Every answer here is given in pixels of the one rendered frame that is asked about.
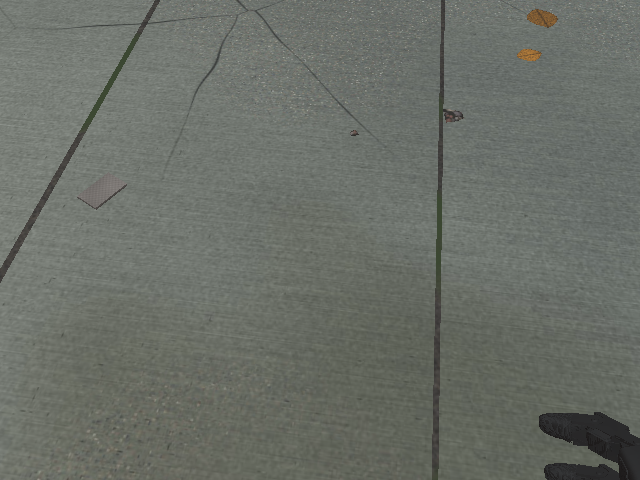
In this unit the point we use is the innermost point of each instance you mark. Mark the robot right hand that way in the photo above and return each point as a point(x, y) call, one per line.
point(603, 435)

